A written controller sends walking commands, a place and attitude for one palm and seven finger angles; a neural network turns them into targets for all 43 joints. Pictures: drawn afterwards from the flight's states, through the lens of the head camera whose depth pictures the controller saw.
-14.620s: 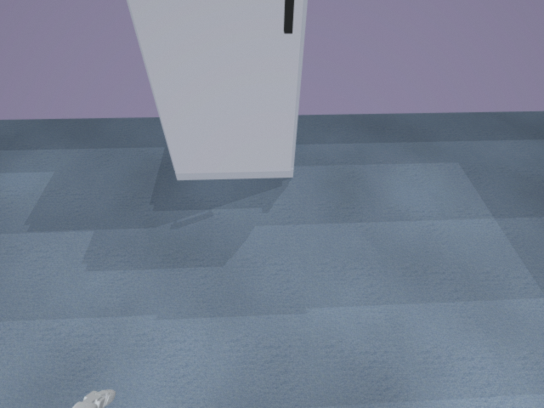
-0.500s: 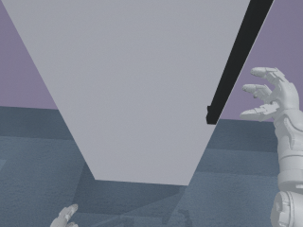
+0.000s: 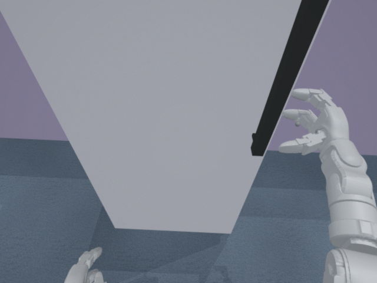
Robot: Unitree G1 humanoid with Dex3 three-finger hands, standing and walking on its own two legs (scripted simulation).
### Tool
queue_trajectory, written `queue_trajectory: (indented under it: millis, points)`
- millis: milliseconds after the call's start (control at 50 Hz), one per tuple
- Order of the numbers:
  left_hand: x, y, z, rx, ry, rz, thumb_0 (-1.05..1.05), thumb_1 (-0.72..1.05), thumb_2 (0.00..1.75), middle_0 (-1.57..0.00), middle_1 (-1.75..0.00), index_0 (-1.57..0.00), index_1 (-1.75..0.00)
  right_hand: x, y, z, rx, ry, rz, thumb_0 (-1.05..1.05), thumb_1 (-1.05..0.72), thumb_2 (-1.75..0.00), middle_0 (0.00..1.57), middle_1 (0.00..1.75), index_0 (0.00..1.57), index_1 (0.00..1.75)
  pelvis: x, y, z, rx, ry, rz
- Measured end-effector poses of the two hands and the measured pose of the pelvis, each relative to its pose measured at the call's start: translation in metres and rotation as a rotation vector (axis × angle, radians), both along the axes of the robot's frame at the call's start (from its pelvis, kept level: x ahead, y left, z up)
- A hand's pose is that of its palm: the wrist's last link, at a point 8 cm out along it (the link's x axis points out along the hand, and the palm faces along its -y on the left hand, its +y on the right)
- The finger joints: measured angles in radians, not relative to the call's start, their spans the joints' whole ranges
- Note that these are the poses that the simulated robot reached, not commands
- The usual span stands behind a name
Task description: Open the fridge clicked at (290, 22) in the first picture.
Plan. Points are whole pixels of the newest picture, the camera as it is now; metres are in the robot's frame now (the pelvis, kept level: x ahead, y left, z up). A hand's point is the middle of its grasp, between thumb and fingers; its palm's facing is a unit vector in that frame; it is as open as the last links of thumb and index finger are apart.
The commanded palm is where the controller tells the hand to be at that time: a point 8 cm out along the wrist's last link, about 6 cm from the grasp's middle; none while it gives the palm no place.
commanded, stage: feel for the door with the fingertips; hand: right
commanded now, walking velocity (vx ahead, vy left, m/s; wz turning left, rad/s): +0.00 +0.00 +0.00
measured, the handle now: (277, 84) +0.47 -0.13 +0.22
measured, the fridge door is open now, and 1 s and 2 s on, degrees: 0 0 0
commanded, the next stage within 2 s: slide the fingers in behind the handle in 0.28 s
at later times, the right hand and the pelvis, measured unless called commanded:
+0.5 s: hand (296, 116) +0.43 -0.18 +0.17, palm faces -0.01 +1.00 +0.02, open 13.6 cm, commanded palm +0.40 -0.23 +0.17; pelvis -0.01 +0.00 +0.00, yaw +0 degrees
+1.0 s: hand (287, 120) +0.41 -0.16 +0.17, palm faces -0.02 +1.00 +0.02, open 14.0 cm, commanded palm +0.39 -0.21 +0.17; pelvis +0.00 +0.00 +0.00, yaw +0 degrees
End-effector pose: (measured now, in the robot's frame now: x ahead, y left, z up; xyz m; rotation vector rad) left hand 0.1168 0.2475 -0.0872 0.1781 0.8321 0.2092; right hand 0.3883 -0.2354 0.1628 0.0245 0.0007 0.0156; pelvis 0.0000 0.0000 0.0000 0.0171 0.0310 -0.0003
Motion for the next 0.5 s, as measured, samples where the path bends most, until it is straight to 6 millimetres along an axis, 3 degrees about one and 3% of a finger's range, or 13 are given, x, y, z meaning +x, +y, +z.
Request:
queue_trajectory:
  millis: [180, 500]
  points:
    - [-0.003, -0.002, -0.001, 0.006, 0.017, -0.008, 0.01, 0.91, 0.90, -0.20, -0.30, -0.20, -0.30, 0.011, 0.004, 0.002, -0.003, 0.009, -0.015, -0.01, 0.51, -0.30, 0.30, 1.20, 0.30, 1.20, -0.003, 0.001, 0.000, 0.001, 0.003, -0.007]
    - [-0.048, 0.012, -0.013, 0.027, 0.134, 0.044, 0.01, 0.91, 0.90, -0.20, -0.30, -0.20, -0.30, 0.021, -0.002, 0.003, -0.001, 0.001, -0.006, -0.01, 0.50, -0.30, 0.36, 1.25, 0.37, 1.25, -0.006, 0.000, -0.001, 0.003, 0.021, -0.003]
